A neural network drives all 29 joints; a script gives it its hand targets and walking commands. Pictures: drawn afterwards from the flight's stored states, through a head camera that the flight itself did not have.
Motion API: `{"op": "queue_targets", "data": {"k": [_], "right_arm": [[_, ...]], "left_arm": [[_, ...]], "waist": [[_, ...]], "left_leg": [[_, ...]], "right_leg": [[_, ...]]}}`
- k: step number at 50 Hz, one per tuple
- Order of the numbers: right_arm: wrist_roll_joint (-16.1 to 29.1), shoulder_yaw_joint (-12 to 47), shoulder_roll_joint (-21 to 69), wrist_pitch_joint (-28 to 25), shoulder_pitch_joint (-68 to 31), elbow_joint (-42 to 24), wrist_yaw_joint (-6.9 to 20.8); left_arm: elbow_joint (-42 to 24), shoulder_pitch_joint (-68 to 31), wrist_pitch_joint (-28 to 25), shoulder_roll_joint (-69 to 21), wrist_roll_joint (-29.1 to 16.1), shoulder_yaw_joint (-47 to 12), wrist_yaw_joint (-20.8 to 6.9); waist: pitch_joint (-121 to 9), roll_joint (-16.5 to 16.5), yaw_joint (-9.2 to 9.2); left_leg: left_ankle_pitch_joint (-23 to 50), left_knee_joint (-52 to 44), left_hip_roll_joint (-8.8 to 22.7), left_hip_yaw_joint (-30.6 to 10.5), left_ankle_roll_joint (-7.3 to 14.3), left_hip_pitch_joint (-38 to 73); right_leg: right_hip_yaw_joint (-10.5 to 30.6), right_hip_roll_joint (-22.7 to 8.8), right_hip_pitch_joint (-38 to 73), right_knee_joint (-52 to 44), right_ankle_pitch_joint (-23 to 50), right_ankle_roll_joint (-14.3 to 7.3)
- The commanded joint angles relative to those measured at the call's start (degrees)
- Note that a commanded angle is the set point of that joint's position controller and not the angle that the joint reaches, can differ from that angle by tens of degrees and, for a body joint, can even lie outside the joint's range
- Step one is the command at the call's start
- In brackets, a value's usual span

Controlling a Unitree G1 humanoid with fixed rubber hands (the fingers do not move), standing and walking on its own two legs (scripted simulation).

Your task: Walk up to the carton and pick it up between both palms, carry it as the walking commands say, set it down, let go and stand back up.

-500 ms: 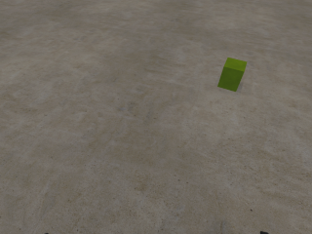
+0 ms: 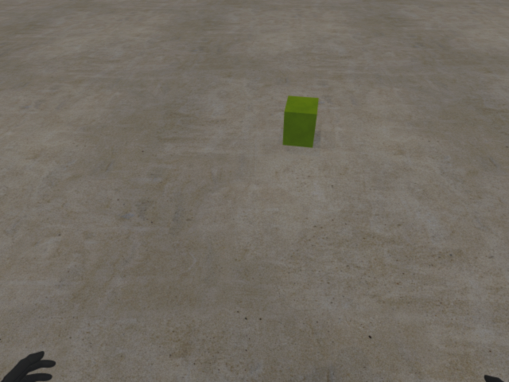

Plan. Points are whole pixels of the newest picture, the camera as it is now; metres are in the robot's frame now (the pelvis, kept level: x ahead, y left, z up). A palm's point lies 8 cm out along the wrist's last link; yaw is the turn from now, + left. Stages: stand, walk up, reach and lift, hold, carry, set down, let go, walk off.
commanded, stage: walk up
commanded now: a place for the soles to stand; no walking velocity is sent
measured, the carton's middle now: (300, 121) +1.83 -0.35 -0.63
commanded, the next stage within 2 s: none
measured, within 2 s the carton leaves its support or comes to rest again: neither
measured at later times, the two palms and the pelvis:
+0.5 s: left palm (91, 278) +0.37 +0.33 -0.08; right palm (440, 267) +0.34 -0.35 -0.03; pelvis +0.26 +0.00 +0.01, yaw -9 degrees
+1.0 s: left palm (179, 147) +0.76 +0.20 -0.04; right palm (429, 227) +0.47 -0.41 -0.08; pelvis +0.51 -0.07 +0.01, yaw -14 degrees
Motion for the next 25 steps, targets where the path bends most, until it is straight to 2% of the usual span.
{"op": "queue_targets", "data": {"k": [1,2,3,4,5,6,8,10,15,16,18,19,20,21,22,23,24,25], "right_arm": [[2.35,1.23,-6.23,-0.62,-8.84,-9.04,0.05],[3.44,0.07,-9.64,-0.58,-9.32,-8.06,0.2],[3.2,-0.16,-9.56,-0.57,-6.06,-6.53,0.62],[2.57,-0.26,-9.15,-0.62,-3.28,-5.39,0.76],[1.64,-0.48,-8.86,-0.46,-0.53,-3.88,1.08],[1.13,-0.72,-8.13,-0.16,0.64,-3.51,1.62],[1.03,-0.79,-6.55,0.31,-1.15,-4.91,2.38],[1.37,-0.63,-5.12,0.39,-4.39,-6.51,2.89],[2.15,-0.7,-3.67,-0.3,-9.06,-8.85,3.52],[2.3,-0.73,-3.45,-0.41,-9.18,-9.09,3.55],[2.41,-0.98,-3.1,-0.57,-5.9,-8.51,3.2],[2.14,-1.28,-3.39,-0.68,-2.67,-7.78,2.73],[1.12,-1.97,-4.81,-1.0,3.27,-6.3,2.02],[-0.47,-3.4,-8.12,-1.54,12.84,-4.54,1.16],[-0.14,-4.79,-14.78,-2.13,14.53,-6.2,0.57],[2.96,-4.17,-12.82,-2.19,8.72,-8.1,0.34],[3.5,-3.06,-10.32,-2.16,4.06,-9.61,0.29],[3.5,-2.12,-7.79,-2.28,2.63,-10.13,0.2]], "left_arm": [[-1.51,14.27,-1.43,20.44,-0.87,4.38,2.97],[-2.7,10.5,-1.76,18.5,-1.31,3.98,3.21],[-3.59,7.46,-2.25,15.66,-1.41,3.29,3.53],[-4.12,5.71,-2.55,13.61,-1.49,2.72,3.9],[-4.86,4.52,-2.73,11.61,-1.36,2.07,3.99],[-5.29,4.64,-2.93,10.38,-1.31,1.64,3.89],[-5.94,6.51,-3.26,10.22,-1.02,1.57,3.82],[-6.5,8.77,-3.5,10.64,-0.9,1.72,3.75],[-7.34,9.83,-3.92,11.12,-0.59,1.48,4.11],[-7.27,9.58,-3.87,11.23,-0.55,1.34,4.2],[-6.95,8.65,-3.7,11.07,-0.5,0.8,4.44],[-6.96,8.35,-3.61,10.78,-0.79,0.31,4.61],[-6.93,9.71,-3.31,9.14,-1.32,-0.61,4.82],[-7.85,10.53,-2.91,5.88,-1.76,-1.94,5.13],[-9.84,12.75,-3.2,2.19,-2.46,-3.14,5.33],[-7.07,13.25,-3.03,9.26,-1.48,-1.45,5.9],[-6.04,12.97,-3.24,9.91,-1.49,-1.32,5.44],[-5.74,12.73,-3.46,9.12,-1.69,-1.0,5.03]], "waist": [[-2.04,-15.86,9.68],[-0.16,-7.38,6.82],[0.95,-5.73,3.93],[1.89,-7.61,2.2],[2.55,-8.89,0.99],[3.37,-9.49,0.43],[5.05,-9.72,0.96],[6.48,-8.96,2.38],[8.05,-7.19,2.9],[8.07,-7.12,2.55],[7.23,-7.06,0.61],[5.63,-5.83,-1.17],[1.65,-2.13,-3.6],[-4.01,7.35,-7.6],[-6.69,19.19,-7.33],[-5.6,3.69,-4.66],[-0.64,1.26,-1.72],[1.94,1.86,-0.71]], "left_leg": [[-2.65,33.26,-6.88,-8.99,0.91,-42.38],[3.57,31.43,-3.51,-11.76,1.1,-39.86],[7.3,28.56,-2.25,-12.42,0.57,-36.55],[9.29,24.65,-1.57,-12.42,-0.45,-33.47],[10.82,21.99,-2.09,-11.49,-1.58,-28.77],[11.76,18.75,-2.41,-10.57,-2.46,-25.72],[12.91,12.0,-2.92,-9.01,-3.25,-24.63],[15.53,6.5,-3.44,-8.19,-3.22,-26.2],[20.7,-3.84,-4.73,-7.29,-2.19,-22.93],[21.14,-5.33,-5.15,-6.66,-1.73,-20.14],[20.35,-7.86,-6.38,-5.36,-0.77,-12.78],[19.67,-9.83,-7.93,-4.17,-0.02,-6.46],[16.09,-11.54,-9.73,-2.96,1.02,3.44],[8.1,-14.42,-2.83,-12.14,3.06,15.85],[-9.16,-26.13,15.04,-44.5,8.62,21.97],[-13.73,-27.76,16.45,-44.25,10.94,14.83],[-10.71,-27.02,13.79,-36.93,10.28,8.27],[-4.86,-27.26,10.38,-28.38,9.72,3.69]], "right_leg": [[48.91,-19.17,28.83,-29.54,-46.22,-13.91],[42.34,-18.28,25.06,-28.2,-42.2,-13.37],[35.27,-14.94,21.08,-26.09,-35.08,-11.25],[29.04,-11.79,17.41,-25.56,-29.22,-9.39],[23.44,-9.06,12.9,-25.68,-23.06,-8.87],[19.67,-7.88,10.15,-26.1,-19.1,-9.11],[17.47,-7.72,8.73,-26.45,-18.64,-10.48],[17.86,-8.38,10.47,-26.91,-18.89,-11.43],[15.71,-8.37,13.01,-26.53,-12.24,-10.78],[14.99,-8.55,12.49,-26.55,-9.66,-10.61],[14.19,-8.77,12.21,-23.48,-1.21,-9.6],[12.63,-7.61,11.69,-18.4,6.09,-8.61],[9.02,-3.95,9.51,-7.29,12.19,-7.35],[4.47,1.44,0.36,13.81,10.32,-5.44],[7.17,9.68,-17.21,29.82,-14.36,-2.27],[14.36,6.05,-16.18,34.39,-9.57,-1.91],[13.53,3.45,-15.73,34.05,-6.63,-1.42],[12.28,1.12,-14.54,31.05,-4.62,-1.13]]}}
